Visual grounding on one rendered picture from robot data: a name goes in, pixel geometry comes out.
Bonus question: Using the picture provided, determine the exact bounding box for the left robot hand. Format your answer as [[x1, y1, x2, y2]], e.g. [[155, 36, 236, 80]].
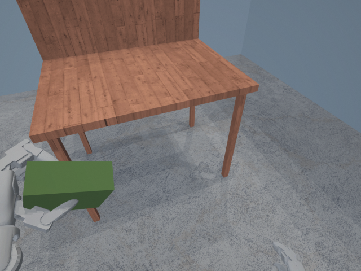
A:
[[0, 139, 79, 233]]

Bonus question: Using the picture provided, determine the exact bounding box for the sponge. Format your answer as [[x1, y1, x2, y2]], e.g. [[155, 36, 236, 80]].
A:
[[23, 161, 115, 211]]

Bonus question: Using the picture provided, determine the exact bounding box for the right robot hand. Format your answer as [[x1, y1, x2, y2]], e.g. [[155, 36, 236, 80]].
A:
[[271, 242, 306, 271]]

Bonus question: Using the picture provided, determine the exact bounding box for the table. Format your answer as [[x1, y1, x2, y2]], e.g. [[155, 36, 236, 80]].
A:
[[16, 0, 259, 222]]

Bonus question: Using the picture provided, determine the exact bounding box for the left robot forearm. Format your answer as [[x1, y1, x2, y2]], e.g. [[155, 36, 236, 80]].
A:
[[0, 225, 23, 271]]

